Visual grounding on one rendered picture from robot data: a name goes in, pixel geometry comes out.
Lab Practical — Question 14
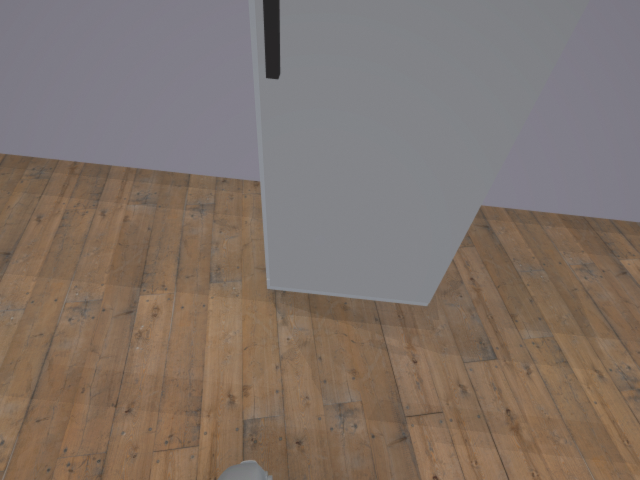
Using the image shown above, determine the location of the fridge door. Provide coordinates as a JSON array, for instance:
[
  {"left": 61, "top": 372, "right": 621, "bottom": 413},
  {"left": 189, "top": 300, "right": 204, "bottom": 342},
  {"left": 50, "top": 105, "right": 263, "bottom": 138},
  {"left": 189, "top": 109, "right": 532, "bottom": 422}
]
[{"left": 255, "top": 0, "right": 590, "bottom": 303}]

